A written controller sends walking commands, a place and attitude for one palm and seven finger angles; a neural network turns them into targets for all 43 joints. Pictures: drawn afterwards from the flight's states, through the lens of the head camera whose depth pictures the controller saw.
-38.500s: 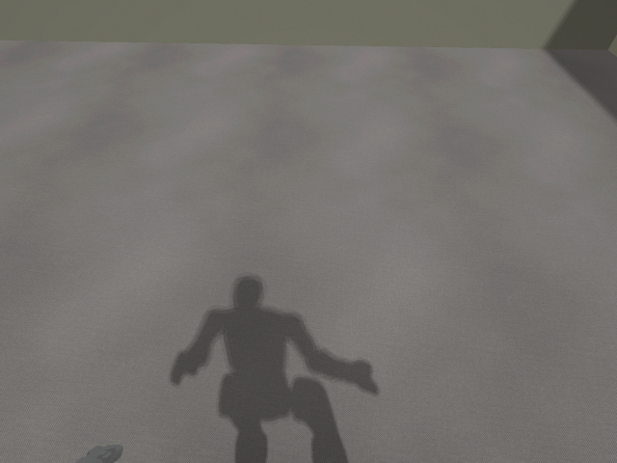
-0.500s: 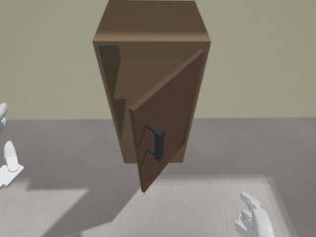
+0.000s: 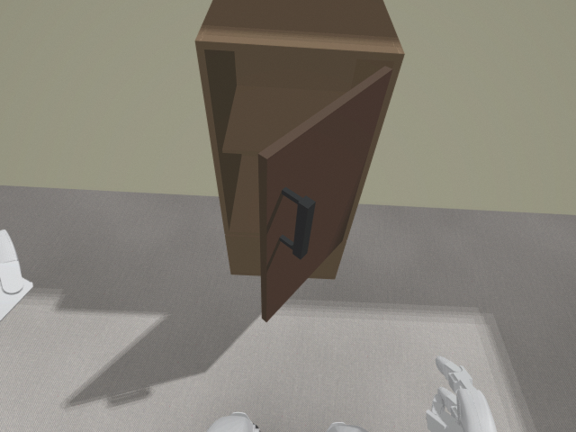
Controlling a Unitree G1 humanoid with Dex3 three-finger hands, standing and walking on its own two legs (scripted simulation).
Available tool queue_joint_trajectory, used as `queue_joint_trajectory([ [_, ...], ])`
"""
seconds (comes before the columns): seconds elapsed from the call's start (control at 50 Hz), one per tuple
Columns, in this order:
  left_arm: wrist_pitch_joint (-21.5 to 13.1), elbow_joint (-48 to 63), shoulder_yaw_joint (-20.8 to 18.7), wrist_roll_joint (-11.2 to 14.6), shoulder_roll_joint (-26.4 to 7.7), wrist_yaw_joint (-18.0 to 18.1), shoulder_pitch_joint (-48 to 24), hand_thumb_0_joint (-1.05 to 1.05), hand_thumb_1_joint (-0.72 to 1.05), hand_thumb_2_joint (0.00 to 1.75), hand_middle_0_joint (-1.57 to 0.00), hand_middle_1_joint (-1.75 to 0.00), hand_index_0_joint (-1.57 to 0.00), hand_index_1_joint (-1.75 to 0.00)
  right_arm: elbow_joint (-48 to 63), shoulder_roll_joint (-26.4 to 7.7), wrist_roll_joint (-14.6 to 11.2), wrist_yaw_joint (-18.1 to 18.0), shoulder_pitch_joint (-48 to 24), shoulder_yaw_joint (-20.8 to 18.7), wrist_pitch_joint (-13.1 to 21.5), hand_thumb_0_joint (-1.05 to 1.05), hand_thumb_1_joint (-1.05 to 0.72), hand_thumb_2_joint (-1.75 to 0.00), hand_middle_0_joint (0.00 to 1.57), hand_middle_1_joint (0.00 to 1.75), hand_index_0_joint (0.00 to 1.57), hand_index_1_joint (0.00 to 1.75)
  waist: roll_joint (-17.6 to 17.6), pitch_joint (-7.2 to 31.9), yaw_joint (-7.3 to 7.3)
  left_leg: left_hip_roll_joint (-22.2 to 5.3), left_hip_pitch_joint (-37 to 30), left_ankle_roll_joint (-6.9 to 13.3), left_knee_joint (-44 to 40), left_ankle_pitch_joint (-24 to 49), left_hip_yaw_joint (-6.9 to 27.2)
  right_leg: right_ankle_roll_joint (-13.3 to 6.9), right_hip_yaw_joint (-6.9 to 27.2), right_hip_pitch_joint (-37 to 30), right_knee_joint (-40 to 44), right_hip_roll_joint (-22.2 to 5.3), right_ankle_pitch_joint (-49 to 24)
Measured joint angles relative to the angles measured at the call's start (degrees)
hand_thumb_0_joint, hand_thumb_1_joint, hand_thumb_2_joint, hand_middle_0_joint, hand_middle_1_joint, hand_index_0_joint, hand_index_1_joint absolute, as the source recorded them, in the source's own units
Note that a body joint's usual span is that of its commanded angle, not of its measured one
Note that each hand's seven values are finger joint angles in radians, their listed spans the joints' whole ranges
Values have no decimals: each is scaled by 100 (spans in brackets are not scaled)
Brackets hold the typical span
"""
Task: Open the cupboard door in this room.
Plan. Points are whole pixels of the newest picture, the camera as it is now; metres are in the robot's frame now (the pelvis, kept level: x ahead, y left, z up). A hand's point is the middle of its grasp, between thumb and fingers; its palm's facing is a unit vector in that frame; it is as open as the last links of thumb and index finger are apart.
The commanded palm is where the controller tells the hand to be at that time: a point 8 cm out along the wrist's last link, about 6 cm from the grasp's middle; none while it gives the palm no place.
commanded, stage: step back with the hand held close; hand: left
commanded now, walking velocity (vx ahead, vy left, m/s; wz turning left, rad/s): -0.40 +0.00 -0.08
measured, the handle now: (294, 224) +0.47 +0.01 -0.03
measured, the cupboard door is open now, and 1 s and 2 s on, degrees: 51 51 51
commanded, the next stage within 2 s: stop stepping back and stand still in 0.40 s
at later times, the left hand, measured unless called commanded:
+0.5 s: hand out of the picture +0.12 +0.25 +0.19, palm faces +0.31 -0.85 -0.43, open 7.4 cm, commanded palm +0.06 +0.29 +0.19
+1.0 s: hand out of the picture +0.04 +0.22 +0.18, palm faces +0.31 -0.84 -0.45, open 7.4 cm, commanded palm -0.03 +0.27 +0.19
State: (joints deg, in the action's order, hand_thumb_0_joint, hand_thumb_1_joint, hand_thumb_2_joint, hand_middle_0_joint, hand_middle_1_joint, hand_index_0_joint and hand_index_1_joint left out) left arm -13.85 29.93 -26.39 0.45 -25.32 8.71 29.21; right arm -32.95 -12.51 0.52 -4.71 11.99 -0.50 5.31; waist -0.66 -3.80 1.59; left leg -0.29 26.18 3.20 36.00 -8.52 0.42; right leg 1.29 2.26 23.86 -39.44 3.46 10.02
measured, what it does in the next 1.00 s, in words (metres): walks backwards: left foot, then right foot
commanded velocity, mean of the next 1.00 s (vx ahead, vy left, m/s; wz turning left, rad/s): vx -0.07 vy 0.02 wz -0.04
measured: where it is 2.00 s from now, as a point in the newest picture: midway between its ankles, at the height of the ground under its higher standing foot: outside the picture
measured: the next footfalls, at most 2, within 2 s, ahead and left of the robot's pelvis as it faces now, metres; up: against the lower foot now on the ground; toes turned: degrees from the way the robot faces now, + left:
left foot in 0.24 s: +0.06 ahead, +0.08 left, +0.00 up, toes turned +1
right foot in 0.66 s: -0.21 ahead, -0.10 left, +0.00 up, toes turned -11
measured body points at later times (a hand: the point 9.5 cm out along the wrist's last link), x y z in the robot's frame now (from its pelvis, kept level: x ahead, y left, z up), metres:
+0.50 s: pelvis -0.10 +0.01 +0.02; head -0.07 +0.05 +0.47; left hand +0.10 +0.30 +0.21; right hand +0.10 -0.21 -0.02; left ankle +0.02 +0.08 -0.72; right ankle -0.19 -0.12 -0.65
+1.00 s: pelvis -0.21 -0.01 +0.01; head -0.22 +0.00 +0.46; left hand +0.02 +0.26 +0.21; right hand -0.13 -0.27 -0.08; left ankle -0.14 +0.10 -0.72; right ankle -0.26 -0.09 -0.71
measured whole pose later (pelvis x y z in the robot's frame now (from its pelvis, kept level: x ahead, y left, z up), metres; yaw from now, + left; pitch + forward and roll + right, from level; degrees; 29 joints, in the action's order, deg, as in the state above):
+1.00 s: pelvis -0.21 -0.01 +0.01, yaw -8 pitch -1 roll +1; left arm -10.2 26.7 -25.2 2.2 -24.3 9.4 30.7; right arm -38.3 -11.1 1.0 -4.6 17.2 0.7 9.2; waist 2.6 1.1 3.3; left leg -0.9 18.1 1.0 31.0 -11.8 -4.5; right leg -0.5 -2.2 12.8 -37.5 0.5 25.8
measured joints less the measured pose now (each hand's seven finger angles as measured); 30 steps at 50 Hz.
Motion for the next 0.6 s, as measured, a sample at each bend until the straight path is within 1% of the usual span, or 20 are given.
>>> queue_joint_trajectory([
  [0.04, -38, -27, -109, -35, -86, -45, 47, 1, 88, 89, -22, -30, -22, -30, -29, 54, 26, 17, 79, -18, 36, 1, -91, -90, 20, 30, 21, 30, -9, 139, 11, -81, 159, 17, 73, -113, -2, -33, 74, -272, -327, 181, 535],
  [0.06, -58, -15, -166, -33, -94, -45, 90, 1, 88, 89, -22, -30, -22, -30, -35, 66, 66, 28, 108, -17, 66, 1, -91, -90, 20, 30, 21, 30, -13, 217, 10, -139, 263, 25, 68, -50, -39, -89, 90, -448, -262, 235, 799],
  [0.08, -77, 20, -227, 1, -87, -38, 140, 1, 88, 89, -22, -30, -22, -30, -46, 76, 93, 51, 104, -16, 106, 1, -91, -90, 20, 30, 21, 30, 30, 276, -36, -146, 372, -17, 62, 24, -81, -164, 145, -604, -8, 231, 1036],
  [0.1, -108, 53, -273, 53, -47, -27, 183, 1, 88, 89, -22, -30, -22, -30, -75, 79, 101, 81, 46, -14, 137, 1, -91, -90, 20, 30, 21, 30, 82, 297, -124, -155, 470, -81, 58, 76, -145, -221, 233, -663, 261, 217, 1261],
  [0.12, -142, 51, -241, 88, 69, -16, 186, 1, 88, 89, -22, -30, -22, -30, -148, 56, 112, 106, -62, -27, 144, 1, -91, -90, 20, 30, 21, 30, 35, 234, -189, -202, 494, -137, 28, 106, -149, -242, 258, -629, 325, 263, 1229],
  [0.16, -135, 29, -13, 104, 252, 6, 180, 1, 88, 89, -21, -30, -22, -30, -299, 28, 67, 132, -199, -56, 115, 1, -91, -90, 20, 30, 21, 30, -6, 146, -258, -148, 406, -264, 57, -171, -100, -204, 272, -667, 495, 257, 901],
  [0.2, -65, 30, 214, 67, 292, -15, 206, 1, 88, 89, -21, -30, -22, -30, -394, 41, 33, 123, -223, -67, 47, 1, -91, -90, 20, 30, 21, 30, 65, 219, -301, 5, 220, -329, 306, -564, -91, -153, 308, -721, 721, 172, 711],
  [0.22, -32, 42, 277, 54, 270, -30, 226, 1, 88, 89, -21, -30, -22, -30, -408, 55, 29, 104, -227, -53, 13, 1, -91, -90, 20, 30, 21, 30, 118, 277, -309, 65, 54, -345, 271, -591, -110, -133, 331, -732, 836, 132, 641],
  [0.24, -2, 66, 305, 52, 232, -44, 237, 1, 88, 89, -21, -30, -22, -30, -384, 58, 25, 74, -234, -28, -16, 1, -91, -90, 20, 30, 21, 30, 145, 327, -306, 90, -174, -354, 44, -361, -128, -111, 344, -726, 932, 118, 574],
  [0.26, 22, 80, 305, 57, 170, -59, 199, 1, 88, 89, -22, -30, -22, -30, -345, 65, 11, 39, -270, -13, -36, 1, -91, -90, 20, 30, 21, 30, 167, 335, -277, 124, -331, -155, -292, -338, -125, -82, 336, -695, 996, 102, 511],
  [0.28, 42, 61, 275, 64, 80, -74, 97, 1, 88, 89, -22, -30, -22, -30, -317, 106, -8, 14, -356, -12, -56, 1, -91, -90, 20, 30, 21, 30, 254, 255, -272, 180, -395, 0, -500, -290, -156, -60, 354, -649, 993, 49, 427],
  [0.3, 67, 35, 228, 96, -14, -87, 5, 1, 88, 89, -22, -30, -22, -30, -266, 147, -15, 13, -450, -5, -72, 1, -91, -90, 20, 30, 21, 30, 323, 157, -287, 203, -448, 74, -666, -178, -206, -54, 347, -558, 795, 24, 516],
  [0.34, 130, 15, 144, 190, -146, -118, -55, 1, 88, 89, -22, -30, -22, -30, -155, 210, 37, 72, -600, 8, 3, 1, -91, -90, 20, 30, 20, 30, 310, 42, -302, 127, -509, 101, -955, 94, -278, -72, 307, -253, -186, 137, 1321],
  [0.36, 161, 52, 126, 229, -178, -122, -34, 1, 88, 89, -22, -30, -22, -30, -106, 234, 47, 116, -645, 18, 79, 1, -91, -90, 20, 30, 20, 30, 264, 9, -314, 56, -537, 100, -1073, 212, -306, -78, 256, -138, -673, 205, 1566],
  [0.4, 220, 203, 118, 277, -191, -110, 80, 1, 88, 89, -22, -30, -22, -30, -42, 281, 50, 201, -693, 56, 211, 1, -91, -90, 20, 30, 21, 30, 196, -8, -357, -95, -590, 95, -1278, 400, -394, -54, 106, -37, -1322, 244, 1703],
  [0.46, 341, 400, 189, 306, -138, -91, 206, 1, 88, 89, -21, -30, -22, -30, -12, 336, 75, 252, -694, 123, 284, 1, -91, -90, 21, 30, 21, 30, 144, 70, -381, -276, -590, 76, -1506, 635, -517, -20, -87, -129, -1690, 161, 1727],
  [0.5, 438, 430, 252, 321, -105, -74, 182, 1, 88, 89, -21, -30, -22, -30, -31, 363, 89, 243, -654, 164, 270, 1, -91, -90, 21, 30, 21, 30, 138, 163, -356, -349, -547, 55, -1674, 822, -544, -44, -178, -326, -1604, 89, 1767],
  [0.54, 521, 410, 271, 343, -111, -50, 121, 1, 88, 89, -21, -30, -22, -30, -50, 380, 102, 211, -582, 195, 240, 1, -91, -90, 21, 30, 21, 30, 142, 266, -303, -387, -478, 23, -1884, 1050, -528, -105, -281, -616, -1284, 42, 1839],
  [0.58, 563, 395, 245, 380, -142, -16, 129, 1, 88, 89, -21, -30, -22, -30, -47, 388, 104, 196, -471, 213, 222, 1, -90, -90, 21, 30, 21, 30, 164, 377, -225, -382, -365, -46, -2058, 1192, -495, -200, -427, -1025, -601, 18, 1974],
  [0.6, 574, 403, 216, 402, -168, -3, 166, 1, 88, 89, -21, -30, -22, -30, -27, 388, 105, 197, -407, 216, 210, 1, -90, -90, 21, 30, 21, 30, 190, 427, -175, -351, -265, -100, -2067, 1141, -477, -256, -515, -1285, -59, 11, 1982],
])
